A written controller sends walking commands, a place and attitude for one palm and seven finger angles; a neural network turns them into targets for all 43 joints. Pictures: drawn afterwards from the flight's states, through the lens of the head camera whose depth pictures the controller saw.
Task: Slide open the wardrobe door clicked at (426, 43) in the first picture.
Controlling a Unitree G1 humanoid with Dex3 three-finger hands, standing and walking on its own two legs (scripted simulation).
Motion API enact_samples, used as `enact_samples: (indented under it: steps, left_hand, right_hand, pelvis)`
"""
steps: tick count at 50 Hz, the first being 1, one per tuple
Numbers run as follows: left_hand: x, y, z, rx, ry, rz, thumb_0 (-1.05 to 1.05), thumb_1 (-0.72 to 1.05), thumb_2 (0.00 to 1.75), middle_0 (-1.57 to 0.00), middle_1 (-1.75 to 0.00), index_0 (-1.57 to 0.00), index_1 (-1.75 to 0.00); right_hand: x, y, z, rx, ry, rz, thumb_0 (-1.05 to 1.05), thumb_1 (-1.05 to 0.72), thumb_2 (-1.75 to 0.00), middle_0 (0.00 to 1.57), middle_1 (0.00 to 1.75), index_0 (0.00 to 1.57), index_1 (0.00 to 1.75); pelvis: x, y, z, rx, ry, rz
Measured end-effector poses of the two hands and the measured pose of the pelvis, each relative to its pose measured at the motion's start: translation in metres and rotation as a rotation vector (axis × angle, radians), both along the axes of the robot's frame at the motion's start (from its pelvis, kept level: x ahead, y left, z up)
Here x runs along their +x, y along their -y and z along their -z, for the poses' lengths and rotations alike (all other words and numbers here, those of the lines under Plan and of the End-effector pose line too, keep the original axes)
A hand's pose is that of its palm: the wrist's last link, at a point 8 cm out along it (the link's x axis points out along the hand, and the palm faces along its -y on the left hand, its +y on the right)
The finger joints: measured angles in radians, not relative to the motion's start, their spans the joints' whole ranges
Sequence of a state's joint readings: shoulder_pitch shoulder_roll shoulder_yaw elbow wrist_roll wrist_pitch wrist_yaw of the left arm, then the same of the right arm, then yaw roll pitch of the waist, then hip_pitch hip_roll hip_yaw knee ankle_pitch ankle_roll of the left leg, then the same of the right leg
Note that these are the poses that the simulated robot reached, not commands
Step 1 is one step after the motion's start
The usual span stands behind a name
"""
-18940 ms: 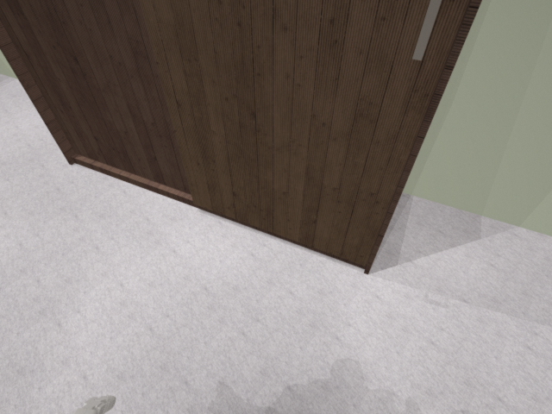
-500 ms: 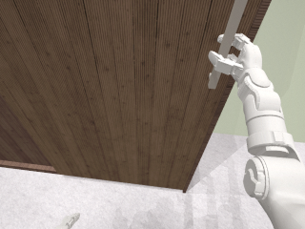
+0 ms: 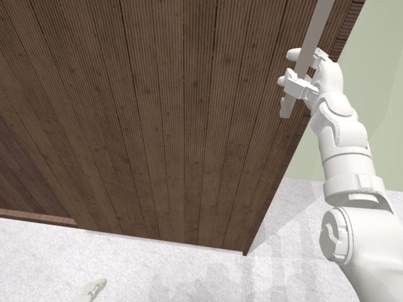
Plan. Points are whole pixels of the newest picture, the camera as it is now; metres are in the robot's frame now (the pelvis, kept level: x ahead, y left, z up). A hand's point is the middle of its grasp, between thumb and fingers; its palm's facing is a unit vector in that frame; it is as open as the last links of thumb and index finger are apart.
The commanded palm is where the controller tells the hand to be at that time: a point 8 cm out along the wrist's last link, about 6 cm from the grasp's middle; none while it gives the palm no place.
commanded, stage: grip the handle and tug to test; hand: right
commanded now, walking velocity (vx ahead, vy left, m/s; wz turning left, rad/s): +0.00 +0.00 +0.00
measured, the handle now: (300, 60) +0.51 -0.13 +0.27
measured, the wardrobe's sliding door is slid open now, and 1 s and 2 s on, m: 0.00 0.00 0.04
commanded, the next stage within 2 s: tug the door sideways, standing still in 0.34 s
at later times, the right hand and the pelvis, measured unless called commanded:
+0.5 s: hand (289, 85) +0.45 -0.10 +0.25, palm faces +0.00 +1.00 +0.02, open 6.0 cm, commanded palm +0.43 -0.15 +0.25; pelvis +0.04 +0.00 +0.00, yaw +2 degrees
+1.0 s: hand (286, 83) +0.46 -0.10 +0.25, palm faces +0.07 +1.00 -0.05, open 5.8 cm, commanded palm +0.43 -0.10 +0.25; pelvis +0.02 +0.00 +0.00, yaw -3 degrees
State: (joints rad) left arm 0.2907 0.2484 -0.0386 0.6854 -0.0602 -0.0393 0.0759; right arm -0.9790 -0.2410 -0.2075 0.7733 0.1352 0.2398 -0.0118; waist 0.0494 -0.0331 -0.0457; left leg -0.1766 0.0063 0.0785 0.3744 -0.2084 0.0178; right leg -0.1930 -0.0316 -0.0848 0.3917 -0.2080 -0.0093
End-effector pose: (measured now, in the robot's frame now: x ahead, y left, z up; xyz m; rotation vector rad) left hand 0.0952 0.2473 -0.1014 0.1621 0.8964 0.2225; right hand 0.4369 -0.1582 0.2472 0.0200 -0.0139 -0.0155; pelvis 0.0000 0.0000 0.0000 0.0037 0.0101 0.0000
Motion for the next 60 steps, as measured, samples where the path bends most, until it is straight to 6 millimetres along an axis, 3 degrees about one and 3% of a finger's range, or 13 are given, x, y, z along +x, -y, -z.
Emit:
enact_samples:
  steps: [7, 13, 29, 36, 43, 50, 60]
  left_hand:
    - [-0.003, -0.004, 0.001, -0.01, -0.001, -0.025, 0.01, 0.91, 0.9, -0.2, -0.3, -0.2, -0.3]
    - [0.01, -0.006, -0.002, -0.025, 0.023, -0.035, 0.01, 0.91, 0.9, -0.2, -0.3, -0.2, -0.3]
    - [0.107, 0.002, -0.02, -0.027, 0.122, 0.069, 0.01, 0.91, 0.9, -0.2, -0.3, -0.2, -0.29]
    - [0.129, 0.016, -0.018, -0.022, 0.118, 0.147, 0.01, 0.91, 0.9, -0.2, -0.3, -0.2, -0.29]
    - [0.116, 0.033, -0.009, -0.054, 0.092, 0.177, 0.01, 0.91, 0.9, -0.2, -0.3, -0.2, -0.3]
    - [0.078, 0.041, 0.004, -0.07, 0.027, 0.173, 0.01, 0.91, 0.9, -0.2, -0.3, -0.2, -0.3]
    - [0.025, 0.037, 0.016, -0.051, -0.048, 0.135, 0.01, 0.91, 0.9, -0.2, -0.3, -0.2, -0.3]
  right_hand:
    - [-0.001, -0.001, 0.001, 0.005, 0.02, 0.004, 0.0, -0.74, -0.8, 0.38, 1.39, 0.35, 1.37]
    - [-0.004, -0.002, 0.003, 0.0, 0.04, 0.005, 0.0, -0.76, -0.78, 0.34, 1.38, 0.31, 1.34]
    - [-0.005, -0.002, 0.001, -0.013, 0.022, -0.003, 0.01, -0.75, -0.8, 0.32, 1.35, 0.29, 1.32]
    - [-0.004, -0.004, -0.001, -0.026, -0.005, 0.026, 0.02, -0.74, -0.84, 0.35, 1.36, 0.34, 1.36]
    - [-0.005, -0.006, -0.002, -0.044, -0.004, 0.047, 0.01, -0.75, -0.84, 0.34, 1.36, 0.31, 1.38]
    - [-0.006, -0.008, -0.003, -0.066, -0.011, 0.055, 0.01, -0.78, -0.82, 0.33, 1.35, 0.27, 1.39]
    - [-0.006, -0.016, -0.003, -0.076, -0.009, 0.04, 0.0, -0.79, -0.8, 0.31, 1.35, 0.24, 1.4]
  pelvis:
    - [0.003, -0.001, -0.001, -0.002, 0.004, -0.014]
    - [0.011, -0.002, -0.001, -0.003, 0.005, -0.028]
    - [0.043, -0.006, 0.0, -0.005, -0.009, -0.016]
    - [0.042, -0.005, 0.002, -0.005, -0.013, 0.029]
    - [0.033, -0.002, 0.004, -0.004, -0.007, 0.047]
    - [0.02, 0.003, 0.004, -0.001, -0.004, 0.052]
    - [0.005, 0.011, 0.005, 0.002, -0.008, 0.049]
